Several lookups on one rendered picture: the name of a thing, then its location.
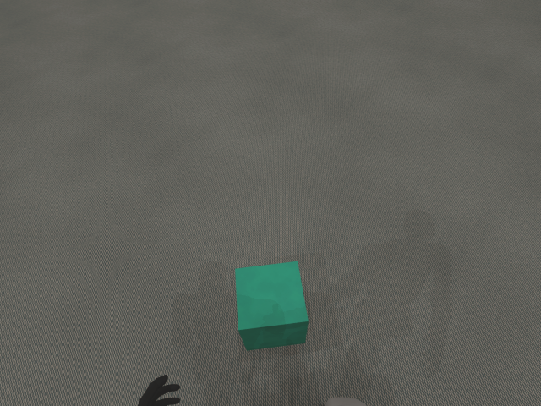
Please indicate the carton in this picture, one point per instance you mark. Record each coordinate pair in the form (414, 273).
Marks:
(271, 306)

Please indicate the robot left hand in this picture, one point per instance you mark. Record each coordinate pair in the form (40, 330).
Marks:
(155, 390)

